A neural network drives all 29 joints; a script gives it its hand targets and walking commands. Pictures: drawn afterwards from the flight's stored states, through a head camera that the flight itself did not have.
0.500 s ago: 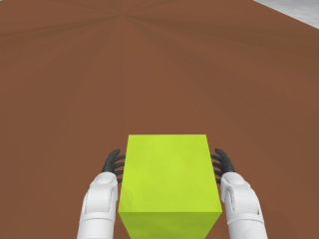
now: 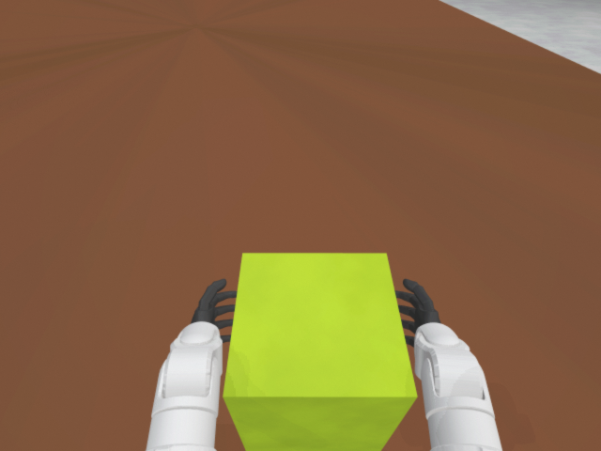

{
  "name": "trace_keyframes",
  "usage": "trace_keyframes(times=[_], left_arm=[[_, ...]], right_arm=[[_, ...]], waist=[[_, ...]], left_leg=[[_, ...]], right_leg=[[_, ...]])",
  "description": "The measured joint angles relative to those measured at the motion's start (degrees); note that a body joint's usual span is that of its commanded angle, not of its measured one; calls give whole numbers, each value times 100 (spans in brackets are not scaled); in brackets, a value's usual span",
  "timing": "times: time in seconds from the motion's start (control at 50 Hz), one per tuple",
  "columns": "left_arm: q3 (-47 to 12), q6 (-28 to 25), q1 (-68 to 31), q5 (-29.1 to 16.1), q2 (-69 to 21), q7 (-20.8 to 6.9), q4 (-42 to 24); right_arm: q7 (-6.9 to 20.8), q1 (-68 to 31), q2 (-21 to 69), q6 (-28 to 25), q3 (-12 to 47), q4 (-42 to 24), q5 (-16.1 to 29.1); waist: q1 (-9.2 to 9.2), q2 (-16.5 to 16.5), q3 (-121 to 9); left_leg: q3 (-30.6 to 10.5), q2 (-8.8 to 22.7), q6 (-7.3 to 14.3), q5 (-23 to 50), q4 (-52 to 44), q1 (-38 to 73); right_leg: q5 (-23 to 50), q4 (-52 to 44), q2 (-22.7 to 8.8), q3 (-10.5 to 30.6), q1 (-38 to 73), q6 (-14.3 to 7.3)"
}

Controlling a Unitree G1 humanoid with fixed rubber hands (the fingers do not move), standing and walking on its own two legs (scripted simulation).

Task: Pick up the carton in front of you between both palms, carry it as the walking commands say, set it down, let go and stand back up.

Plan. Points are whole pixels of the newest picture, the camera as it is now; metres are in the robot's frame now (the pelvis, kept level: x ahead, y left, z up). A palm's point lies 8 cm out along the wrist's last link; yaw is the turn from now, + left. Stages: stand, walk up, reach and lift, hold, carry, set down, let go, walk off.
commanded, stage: hold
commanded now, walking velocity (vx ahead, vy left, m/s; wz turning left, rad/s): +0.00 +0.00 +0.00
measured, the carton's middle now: (313, 356) +0.30 +0.00 -0.04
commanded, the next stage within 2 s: set down in 0.08 s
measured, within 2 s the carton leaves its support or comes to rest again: neither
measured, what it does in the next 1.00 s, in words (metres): lowers itself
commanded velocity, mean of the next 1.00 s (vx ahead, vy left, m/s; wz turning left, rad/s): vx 0.00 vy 0.00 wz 0.00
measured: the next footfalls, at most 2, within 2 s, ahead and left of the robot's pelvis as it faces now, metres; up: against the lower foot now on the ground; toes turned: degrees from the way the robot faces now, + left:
none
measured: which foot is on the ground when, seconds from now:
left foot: down 0.00-1.00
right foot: down 0.00-1.00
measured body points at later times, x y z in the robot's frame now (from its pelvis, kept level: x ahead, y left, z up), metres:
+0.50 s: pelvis -0.01 +0.02 -0.02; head +0.05 +0.03 +0.42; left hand +0.35 +0.16 -0.04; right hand +0.35 -0.14 -0.03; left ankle +0.06 +0.12 -0.74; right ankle +0.00 -0.11 -0.74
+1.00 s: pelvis -0.03 +0.01 -0.14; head +0.18 +0.02 +0.25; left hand +0.39 +0.17 -0.22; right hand +0.39 -0.13 -0.22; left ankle +0.06 +0.13 -0.74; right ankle +0.00 -0.11 -0.74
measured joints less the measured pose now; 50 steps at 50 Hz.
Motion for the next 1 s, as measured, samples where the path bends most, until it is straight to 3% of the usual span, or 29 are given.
trace_keyframes(times=[0.14, 0.24, 0.38, 0.48, 0.56, 0.72, 0.82, 1.0], left_arm=[[185, -13, -186, 86, -44, -33, 228], [652, -169, -601, 257, -164, -76, 681], [1557, -737, -1460, 714, -304, -172, 1563], [1776, -1399, -1722, 919, -272, -263, 1874], [1635, -2150, -1683, 793, -183, -238, 1883], [1116, -3218, -1658, -65, 202, -42, 1781], [1020, -3283, -1825, -389, 362, -23, 1706], [1406, -2884, -2538, -227, 472, -135, 2075]], right_arm=[[46, -188, 47, -31, -183, 252, -117], [152, -617, 170, -230, -680, 751, -385], [314, -1524, 211, -814, -1562, 1710, -940], [323, -1781, 233, -1427, -1806, 1943, -1159], [211, -1742, 221, -2132, -1670, 1902, -959], [-240, -1677, 3, -3151, -959, 1754, 113], [-412, -1813, -54, -3206, -776, 1629, 515], [-454, -2485, -35, -2803, -1167, 1906, 341]], waist=[[23, -12, -34], [60, -25, -18], [86, -22, 158], [106, -29, 220], [134, -23, 249], [162, -36, -224], [200, -56, -815], [263, -104, -1397]], left_leg=[[-56, -105, 81, -51, 75, 27], [-93, -187, 122, -155, 262, -62], [-202, -311, 165, -406, 861, -633], [-236, -319, 161, -512, 1335, -1633], [-290, -298, 125, -540, 1735, -2754], [-460, -300, 5, -769, 2925, -5378], [-532, -317, -68, -1003, 3700, -6640], [-551, -374, -99, -1370, 4844, -7990]], right_leg=[[14, 48, -1, 188, -7, 61], [-74, 250, 16, 342, -134, 57], [-332, 880, 83, 518, -734, 64], [-433, 1354, 136, 533, -1730, 136], [-466, 1747, 202, 497, -2837, 138], [-717, 2937, 361, 422, -5442, 126], [-940, 3708, 471, 425, -6705, 128], [-1325, 4864, 571, 411, -8050, 157]])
